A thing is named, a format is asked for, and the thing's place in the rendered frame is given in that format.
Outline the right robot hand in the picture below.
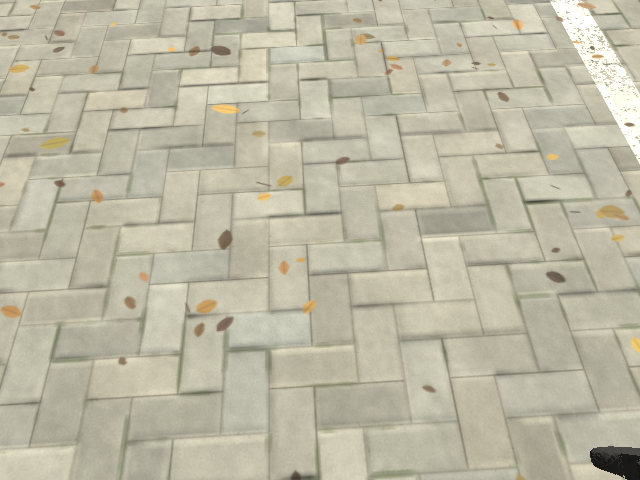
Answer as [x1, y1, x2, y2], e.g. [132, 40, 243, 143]
[590, 446, 640, 480]

